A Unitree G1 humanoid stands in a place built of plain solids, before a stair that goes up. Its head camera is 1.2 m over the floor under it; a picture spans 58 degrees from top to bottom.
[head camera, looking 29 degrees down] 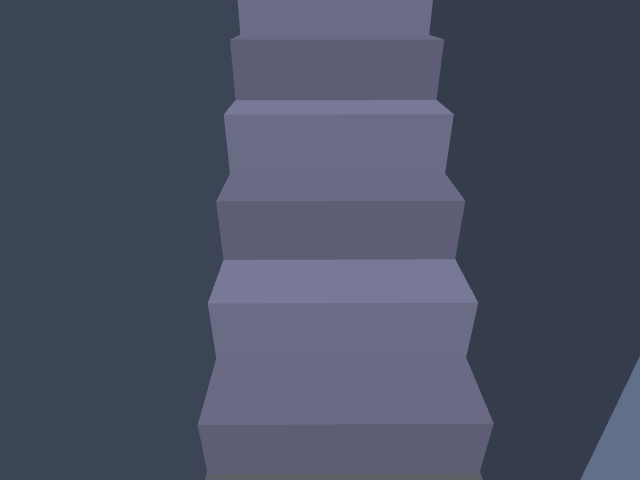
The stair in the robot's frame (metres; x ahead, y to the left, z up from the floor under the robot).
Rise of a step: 0.22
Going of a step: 0.24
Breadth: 0.79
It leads straight ahead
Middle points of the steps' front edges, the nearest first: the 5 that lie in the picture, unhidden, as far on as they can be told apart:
0.77 -0.07 0.22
1.01 -0.07 0.43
1.25 -0.07 0.65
1.50 -0.06 0.86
1.74 -0.06 1.08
